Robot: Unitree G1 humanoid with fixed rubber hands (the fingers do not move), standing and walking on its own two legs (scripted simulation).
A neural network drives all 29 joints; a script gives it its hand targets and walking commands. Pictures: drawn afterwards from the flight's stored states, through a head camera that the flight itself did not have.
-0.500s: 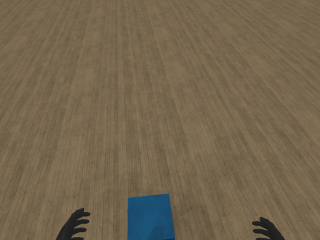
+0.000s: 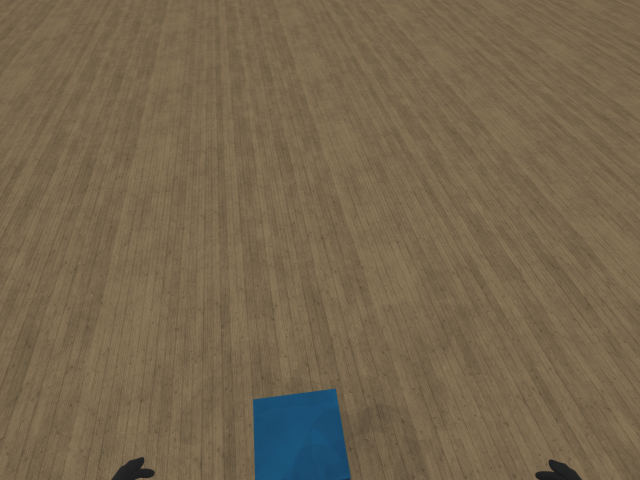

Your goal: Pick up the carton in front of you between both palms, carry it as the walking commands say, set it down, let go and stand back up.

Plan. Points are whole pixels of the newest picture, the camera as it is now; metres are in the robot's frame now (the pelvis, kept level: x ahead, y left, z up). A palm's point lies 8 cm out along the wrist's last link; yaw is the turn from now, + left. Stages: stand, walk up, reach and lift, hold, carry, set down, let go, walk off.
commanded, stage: stand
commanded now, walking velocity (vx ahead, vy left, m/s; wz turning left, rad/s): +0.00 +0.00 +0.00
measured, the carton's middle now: (299, 450) +0.33 +0.07 -0.65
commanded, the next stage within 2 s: none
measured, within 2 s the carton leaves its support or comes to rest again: neither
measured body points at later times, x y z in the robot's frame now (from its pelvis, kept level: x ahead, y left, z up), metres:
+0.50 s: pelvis -0.01 +0.00 +0.00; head -0.01 +0.01 +0.45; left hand +0.09 +0.30 -0.12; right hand +0.09 -0.31 -0.10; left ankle +0.00 +0.11 -0.74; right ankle -0.06 -0.15 -0.74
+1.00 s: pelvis -0.02 -0.01 +0.01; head -0.01 +0.01 +0.46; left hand +0.07 +0.31 -0.12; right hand +0.09 -0.32 -0.10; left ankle +0.00 +0.11 -0.74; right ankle -0.06 -0.15 -0.74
